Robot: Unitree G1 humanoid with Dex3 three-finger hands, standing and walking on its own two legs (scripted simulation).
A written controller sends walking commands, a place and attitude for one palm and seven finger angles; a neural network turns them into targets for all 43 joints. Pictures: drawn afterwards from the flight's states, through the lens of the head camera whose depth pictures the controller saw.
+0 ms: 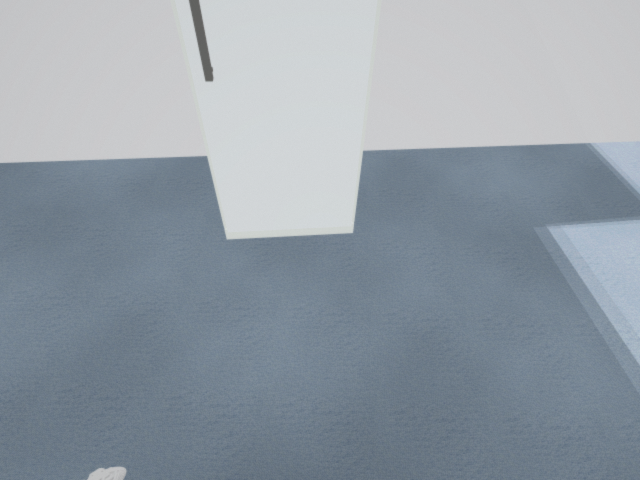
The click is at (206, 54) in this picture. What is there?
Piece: fridge door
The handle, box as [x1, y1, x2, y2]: [189, 0, 212, 81]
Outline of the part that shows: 189,0 205,80 209,81 212,80 212,67 210,66 198,0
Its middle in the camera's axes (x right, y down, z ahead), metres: -0.30 -0.54 +0.96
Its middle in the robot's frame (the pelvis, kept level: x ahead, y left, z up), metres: +1.08 +0.37 +0.12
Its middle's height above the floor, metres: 0.89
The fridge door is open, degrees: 0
